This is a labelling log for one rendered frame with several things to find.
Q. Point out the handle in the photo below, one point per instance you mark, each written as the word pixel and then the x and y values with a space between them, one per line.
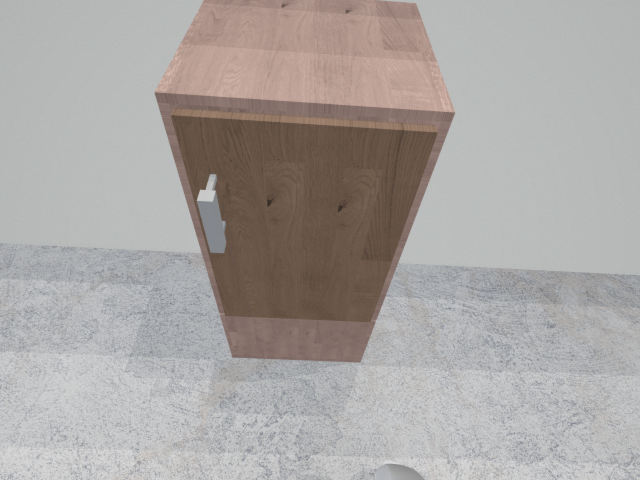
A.
pixel 211 218

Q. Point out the cupboard door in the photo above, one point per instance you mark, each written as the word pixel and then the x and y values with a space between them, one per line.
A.
pixel 314 207

